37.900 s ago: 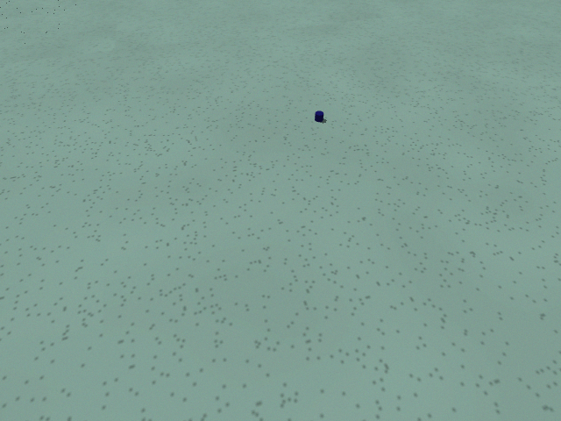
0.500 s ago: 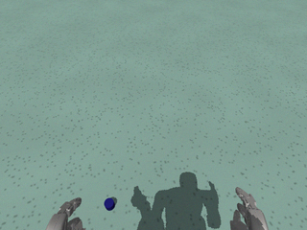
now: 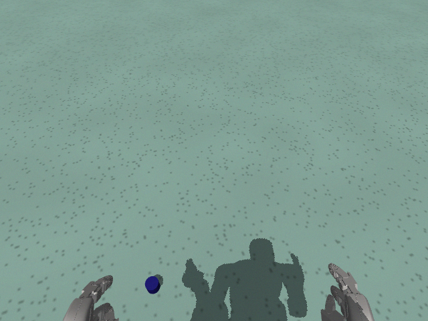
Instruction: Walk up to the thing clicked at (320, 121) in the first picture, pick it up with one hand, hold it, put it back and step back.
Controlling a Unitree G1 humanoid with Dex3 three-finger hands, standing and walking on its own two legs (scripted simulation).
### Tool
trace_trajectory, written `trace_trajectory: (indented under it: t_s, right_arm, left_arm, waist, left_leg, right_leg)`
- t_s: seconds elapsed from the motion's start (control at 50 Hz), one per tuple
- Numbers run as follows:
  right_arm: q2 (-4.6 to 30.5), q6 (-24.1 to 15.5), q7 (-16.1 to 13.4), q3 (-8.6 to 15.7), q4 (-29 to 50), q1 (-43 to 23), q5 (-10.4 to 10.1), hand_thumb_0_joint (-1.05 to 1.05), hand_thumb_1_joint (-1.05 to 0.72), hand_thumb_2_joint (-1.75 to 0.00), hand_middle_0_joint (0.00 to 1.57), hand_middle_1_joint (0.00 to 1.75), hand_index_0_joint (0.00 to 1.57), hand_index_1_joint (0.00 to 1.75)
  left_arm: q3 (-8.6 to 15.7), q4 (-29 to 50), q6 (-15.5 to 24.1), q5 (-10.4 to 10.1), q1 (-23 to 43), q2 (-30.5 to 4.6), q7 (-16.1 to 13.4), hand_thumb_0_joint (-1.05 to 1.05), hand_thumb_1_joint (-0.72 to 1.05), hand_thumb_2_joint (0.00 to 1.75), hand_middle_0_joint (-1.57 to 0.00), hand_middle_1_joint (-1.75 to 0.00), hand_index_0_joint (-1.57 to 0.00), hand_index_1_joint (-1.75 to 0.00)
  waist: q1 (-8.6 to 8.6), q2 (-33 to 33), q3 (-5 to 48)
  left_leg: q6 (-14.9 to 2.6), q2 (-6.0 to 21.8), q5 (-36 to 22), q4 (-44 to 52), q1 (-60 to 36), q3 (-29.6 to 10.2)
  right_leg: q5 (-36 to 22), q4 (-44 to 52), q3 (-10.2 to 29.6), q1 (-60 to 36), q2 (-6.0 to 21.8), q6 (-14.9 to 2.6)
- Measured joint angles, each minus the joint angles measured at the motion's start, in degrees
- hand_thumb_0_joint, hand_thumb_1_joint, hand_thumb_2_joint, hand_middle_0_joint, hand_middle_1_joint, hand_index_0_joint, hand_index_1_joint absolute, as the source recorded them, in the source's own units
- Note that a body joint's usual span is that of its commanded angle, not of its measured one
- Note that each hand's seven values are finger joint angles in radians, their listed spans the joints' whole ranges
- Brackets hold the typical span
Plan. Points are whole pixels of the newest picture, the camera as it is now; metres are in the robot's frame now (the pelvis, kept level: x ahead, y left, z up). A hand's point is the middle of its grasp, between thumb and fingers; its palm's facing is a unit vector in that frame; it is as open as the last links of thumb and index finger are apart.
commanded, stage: home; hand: left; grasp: from above
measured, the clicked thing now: (152, 285) +0.42 +0.25 -0.69
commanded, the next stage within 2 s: stand in 0.38 s
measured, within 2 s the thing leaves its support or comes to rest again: neither
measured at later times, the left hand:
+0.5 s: hand out of the picture +0.16 +0.18 -0.05, palm faces +0.04 -0.97 -0.22, open 7.4 cm
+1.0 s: hand out of the picture +0.05 +0.24 -0.11, palm faces +0.04 -0.95 -0.31, open 7.4 cm
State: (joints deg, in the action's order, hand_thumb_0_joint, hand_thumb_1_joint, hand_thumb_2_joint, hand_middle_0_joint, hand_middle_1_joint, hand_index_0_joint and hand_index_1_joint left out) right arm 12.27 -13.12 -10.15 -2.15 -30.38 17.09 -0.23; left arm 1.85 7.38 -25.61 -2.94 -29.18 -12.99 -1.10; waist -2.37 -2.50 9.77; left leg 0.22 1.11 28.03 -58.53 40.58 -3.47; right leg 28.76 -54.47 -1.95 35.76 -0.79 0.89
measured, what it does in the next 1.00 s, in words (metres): rises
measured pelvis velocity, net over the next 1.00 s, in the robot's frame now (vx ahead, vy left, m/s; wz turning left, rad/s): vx -0.01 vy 0.02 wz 0.00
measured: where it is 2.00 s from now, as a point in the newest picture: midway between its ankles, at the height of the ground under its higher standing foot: outside the picture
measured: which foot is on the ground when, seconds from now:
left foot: down 0.00-1.00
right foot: down 0.00-1.00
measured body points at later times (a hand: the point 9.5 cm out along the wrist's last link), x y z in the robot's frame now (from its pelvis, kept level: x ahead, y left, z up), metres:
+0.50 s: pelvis +0.00 +0.00 +0.00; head +0.02 +0.00 +0.45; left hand +0.16 +0.23 -0.03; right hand +0.16 -0.25 -0.06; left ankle +0.01 +0.12 -0.68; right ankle -0.02 -0.13 -0.68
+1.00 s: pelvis -0.01 +0.02 +0.05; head -0.01 +0.03 +0.50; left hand +0.05 +0.29 -0.09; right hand +0.07 -0.26 -0.08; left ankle +0.01 +0.12 -0.68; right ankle -0.02 -0.13 -0.68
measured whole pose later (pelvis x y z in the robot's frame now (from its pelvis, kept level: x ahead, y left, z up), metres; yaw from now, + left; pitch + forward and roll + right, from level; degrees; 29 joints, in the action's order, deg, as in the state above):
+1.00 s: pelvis -0.01 +0.02 +0.05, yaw +0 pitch -3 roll -1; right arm 15.3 -0.3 -1.1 2.2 -57.2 10.8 2.5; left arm 2.6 -54.3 -1.2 2.1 -13.2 -15.9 -2.0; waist 1.1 0.5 -2.9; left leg -1.6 -1.6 15.8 -32.6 13.9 -1.0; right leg 17.2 -30.6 0.1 10.4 2.3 2.4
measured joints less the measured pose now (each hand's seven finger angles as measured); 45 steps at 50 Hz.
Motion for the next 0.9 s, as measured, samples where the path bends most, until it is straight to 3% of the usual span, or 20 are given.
trace_trajectory:
  t_s: [0.48, 0.56, 0.62, 0.72, 0.9]
  right_arm:
    - [0.11, 0.33, 0.01, 0.21, 0.46, 0.04, -0.18, 0.02, -0.9, -0.89, 0.21, 0.3, 0.21, 0.3]
    - [1.52, 5.54, 4.25, 0.99, -8.18, -4.4, 5.06, 0.01, -0.9, -0.89, 0.21, 0.3, 0.21, 0.3]
    - [2.74, 8.63, 7.28, 1.59, -12.61, -6.32, 4.96, 0.02, -0.9, -0.89, 0.21, 0.3, 0.21, 0.3]
    - [3.59, 10.58, 9.16, 3.66, -16.84, -6.74, 3.4, 0.02, -0.9, -0.89, 0.21, 0.3, 0.21, 0.3]
    - [3.75, 12.49, 9.19, 4.72, -23.56, -6.02, 3.2, 0.01, -0.9, -0.89, 0.2, 0.3, 0.21, 0.3]
  left_arm:
    - [0.06, 0.14, 0.15, -0.24, -0.25, 0.06, -0.02, 0.01, 0.91, 0.9, -0.2, -0.3, -0.2, -0.3]
    - [-1.65, -19.22, 13.15, 4.73, 10.04, -1.5, -0.83, 0.01, 0.9, 0.9, -0.2, -0.3, -0.2, -0.3]
    - [-1.04, -30.46, 17.81, 5.8, 14.65, -2.43, -0.88, 0.01, 0.9, 0.9, -0.2, -0.3, -0.2, -0.3]
    - [0.42, -42.3, 21.44, 5.83, 16.07, -3.61, -0.99, 0.01, 0.9, 0.9, -0.2, -0.3, -0.2, -0.3]
    - [1.09, -56.59, 23.77, 5.46, 15.76, -3.35, -1.11, 0.01, 0.91, 0.9, -0.2, -0.3, -0.2, -0.3]
  waist:
    - [-0.07, -0.11, -0.09]
    - [2.49, 2.36, -6.33]
    - [3.39, 3.29, -9.06]
    - [3.41, 3.52, -11.02]
    - [3.3, 3.01, -11.97]
  left_leg:
    - [0.14, 0.06, -0.06, -0.01, 0.32, -0.14]
    - [-0.3, -1.27, -2.07, 4.26, -6.9, 1.19]
    - [-0.55, -1.92, -3.96, 8.05, -10.85, 1.85]
    - [-0.79, -2.31, -6.29, 13.09, -15.65, 2.27]
    - [-1.5, -2.45, -9.7, 20.86, -23.03, 2.36]
  right_leg:
    - [0.05, -0.16, -0.12, 0.37, -0.08, -0.14]
    - [-0.74, 1.78, 1.04, -5.69, 1.38, -0.29]
    - [-2.07, 4.33, 1.64, -8.97, 2.12, -0.04]
    - [-4.24, 8.91, 2.01, -13.45, 2.58, 0.33]
    - [-8.58, 18.21, 2.01, -21.45, 2.79, 1.15]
